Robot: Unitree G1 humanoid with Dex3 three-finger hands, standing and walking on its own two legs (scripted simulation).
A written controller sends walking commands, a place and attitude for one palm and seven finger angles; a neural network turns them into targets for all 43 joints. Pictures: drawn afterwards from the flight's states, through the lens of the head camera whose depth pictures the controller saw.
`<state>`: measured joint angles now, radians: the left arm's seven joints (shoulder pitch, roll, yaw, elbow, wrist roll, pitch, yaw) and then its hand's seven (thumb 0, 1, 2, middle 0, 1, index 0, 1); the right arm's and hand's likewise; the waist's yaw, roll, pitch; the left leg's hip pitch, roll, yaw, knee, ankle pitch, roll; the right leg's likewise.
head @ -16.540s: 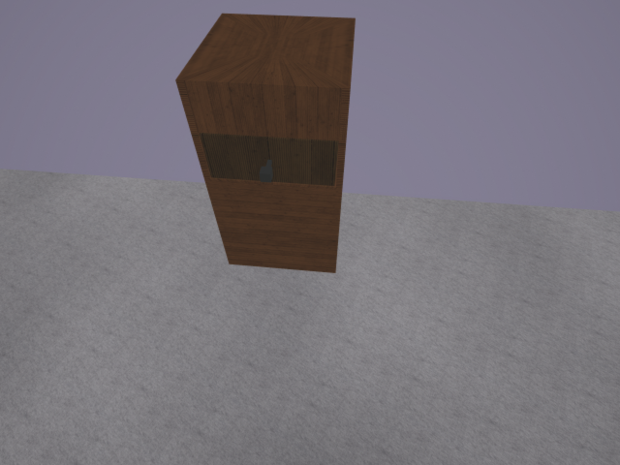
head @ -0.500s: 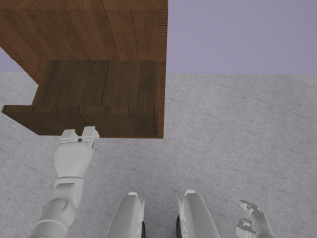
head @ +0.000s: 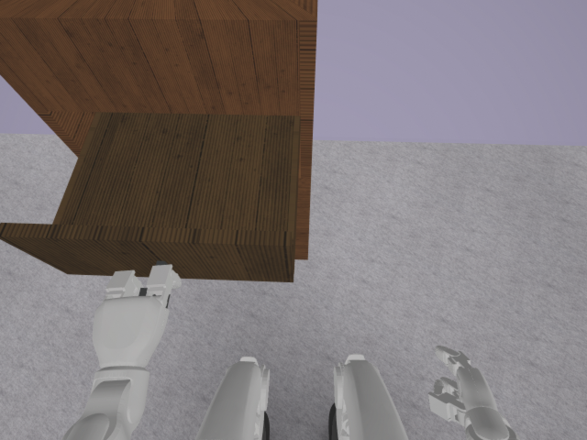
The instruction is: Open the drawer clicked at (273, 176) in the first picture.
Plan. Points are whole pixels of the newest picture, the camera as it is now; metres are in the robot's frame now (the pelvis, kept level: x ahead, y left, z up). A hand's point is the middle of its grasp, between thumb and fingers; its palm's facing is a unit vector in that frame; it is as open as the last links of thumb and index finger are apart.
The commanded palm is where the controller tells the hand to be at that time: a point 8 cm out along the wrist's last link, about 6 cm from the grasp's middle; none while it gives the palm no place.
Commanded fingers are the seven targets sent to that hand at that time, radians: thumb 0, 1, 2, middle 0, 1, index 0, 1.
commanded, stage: pull the drawer open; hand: left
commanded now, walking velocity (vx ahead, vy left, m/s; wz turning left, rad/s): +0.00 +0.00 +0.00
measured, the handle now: (156, 289) +0.32 +0.22 -0.06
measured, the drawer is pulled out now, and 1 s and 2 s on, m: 0.21 0.28 0.30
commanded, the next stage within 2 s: open the thumb to release the handle in 1.76 s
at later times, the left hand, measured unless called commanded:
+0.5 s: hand (144, 359) +0.22 +0.22 -0.08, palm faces -0.07 -0.07 -0.99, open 6.7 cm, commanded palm +0.18 +0.24 -0.03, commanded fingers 0.00 0.90 0.90 -0.40 -1.35 -0.40 -1.35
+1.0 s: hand (139, 383) +0.19 +0.22 -0.08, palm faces -0.08 -0.09 -0.99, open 6.7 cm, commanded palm +0.15 +0.24 -0.03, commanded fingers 0.00 0.90 0.90 -0.40 -1.35 -0.40 -1.35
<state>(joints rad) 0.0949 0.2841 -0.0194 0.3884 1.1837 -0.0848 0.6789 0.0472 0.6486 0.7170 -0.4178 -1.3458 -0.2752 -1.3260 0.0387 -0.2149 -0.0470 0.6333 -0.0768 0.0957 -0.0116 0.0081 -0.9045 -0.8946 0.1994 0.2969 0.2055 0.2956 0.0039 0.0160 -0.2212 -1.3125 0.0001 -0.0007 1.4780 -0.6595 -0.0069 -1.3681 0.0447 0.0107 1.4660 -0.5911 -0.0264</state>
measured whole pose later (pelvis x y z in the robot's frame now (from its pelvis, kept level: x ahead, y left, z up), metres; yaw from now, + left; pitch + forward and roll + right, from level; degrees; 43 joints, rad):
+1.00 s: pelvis -0.01 -0.01 -0.02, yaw +1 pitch +28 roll +2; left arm 0.35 0.30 0.01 0.19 1.16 -0.20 0.67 0.06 0.65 0.72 -0.42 -1.35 -0.28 -1.33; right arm 0.00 -0.21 -0.03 0.62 -0.09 0.08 -0.03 0.01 -0.90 -0.89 0.20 0.30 0.21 0.30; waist 0.04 0.01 -0.23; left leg -1.37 0.00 0.00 1.55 -0.67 -0.02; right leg -1.44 0.04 0.01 1.55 -0.61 -0.04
